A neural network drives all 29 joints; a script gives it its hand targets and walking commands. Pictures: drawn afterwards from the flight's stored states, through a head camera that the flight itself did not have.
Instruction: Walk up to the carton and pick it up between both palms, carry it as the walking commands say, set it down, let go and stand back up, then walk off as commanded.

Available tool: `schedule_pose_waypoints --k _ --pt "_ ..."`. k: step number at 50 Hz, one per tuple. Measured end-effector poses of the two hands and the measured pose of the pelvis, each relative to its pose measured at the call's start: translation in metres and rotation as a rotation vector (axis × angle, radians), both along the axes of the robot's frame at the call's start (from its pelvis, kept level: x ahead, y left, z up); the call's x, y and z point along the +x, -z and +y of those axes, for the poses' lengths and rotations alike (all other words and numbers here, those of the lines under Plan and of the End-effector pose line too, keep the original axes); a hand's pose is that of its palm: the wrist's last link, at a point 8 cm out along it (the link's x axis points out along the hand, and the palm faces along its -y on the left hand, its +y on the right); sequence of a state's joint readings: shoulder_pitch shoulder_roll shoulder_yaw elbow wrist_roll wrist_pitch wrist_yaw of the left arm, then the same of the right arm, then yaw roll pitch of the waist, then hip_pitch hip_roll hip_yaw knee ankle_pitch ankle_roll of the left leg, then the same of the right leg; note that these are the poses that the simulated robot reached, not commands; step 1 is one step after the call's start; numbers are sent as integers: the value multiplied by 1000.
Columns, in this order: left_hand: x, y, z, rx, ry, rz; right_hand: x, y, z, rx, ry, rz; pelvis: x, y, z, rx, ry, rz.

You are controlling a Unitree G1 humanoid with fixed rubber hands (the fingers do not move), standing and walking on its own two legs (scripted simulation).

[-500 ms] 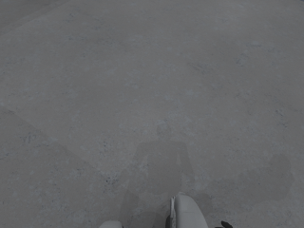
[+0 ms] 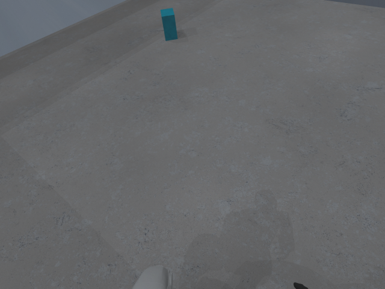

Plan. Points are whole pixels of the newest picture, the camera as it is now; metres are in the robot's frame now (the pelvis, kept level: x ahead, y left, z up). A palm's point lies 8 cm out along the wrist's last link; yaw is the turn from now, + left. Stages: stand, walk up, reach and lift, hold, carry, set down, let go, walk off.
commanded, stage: walk up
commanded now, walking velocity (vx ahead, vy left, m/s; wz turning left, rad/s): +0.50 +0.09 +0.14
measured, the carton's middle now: (169, 24) +2.92 +0.40 -0.65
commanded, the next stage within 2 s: none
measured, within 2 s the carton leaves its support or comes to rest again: neither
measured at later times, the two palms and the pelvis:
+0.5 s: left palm (112, 285) +0.15 +0.22 -0.16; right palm (282, 215) +0.35 -0.23 -0.21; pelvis +0.24 +0.00 -0.05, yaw +1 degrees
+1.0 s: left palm (131, 200) +0.36 +0.20 -0.12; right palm (273, 134) +0.62 -0.25 -0.14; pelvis +0.49 -0.01 -0.01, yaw +1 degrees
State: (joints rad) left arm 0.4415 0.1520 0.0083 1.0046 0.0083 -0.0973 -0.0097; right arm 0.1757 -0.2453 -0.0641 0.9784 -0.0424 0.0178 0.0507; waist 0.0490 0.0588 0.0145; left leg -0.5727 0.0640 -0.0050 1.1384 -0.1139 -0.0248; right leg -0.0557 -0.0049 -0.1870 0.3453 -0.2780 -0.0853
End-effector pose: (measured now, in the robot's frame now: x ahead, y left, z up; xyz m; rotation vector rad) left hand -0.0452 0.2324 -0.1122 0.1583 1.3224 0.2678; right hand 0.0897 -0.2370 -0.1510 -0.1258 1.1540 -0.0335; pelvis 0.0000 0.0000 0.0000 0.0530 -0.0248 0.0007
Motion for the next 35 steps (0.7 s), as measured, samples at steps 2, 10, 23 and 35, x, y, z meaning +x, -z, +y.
schedule_pose_waypoints --k 2,10,23,35 --pt "-16 -1 -12 -7 -48 65 24 1 0 10 -17 1 15 0 -5 2 0 -3" --pt "-38 -8 -49 -20 -192 264 126 9 16 61 -80 -21 83 8 -15 19 -10 -3" --pt "123 42 -27 2 -199 273 269 49 18 -2 -75 -76 223 53 -3 83 -21 4" --pt "511 -5 -2 160 237 -343 225 60 -32 2 114 267 341 39 -32 6 -61 7"
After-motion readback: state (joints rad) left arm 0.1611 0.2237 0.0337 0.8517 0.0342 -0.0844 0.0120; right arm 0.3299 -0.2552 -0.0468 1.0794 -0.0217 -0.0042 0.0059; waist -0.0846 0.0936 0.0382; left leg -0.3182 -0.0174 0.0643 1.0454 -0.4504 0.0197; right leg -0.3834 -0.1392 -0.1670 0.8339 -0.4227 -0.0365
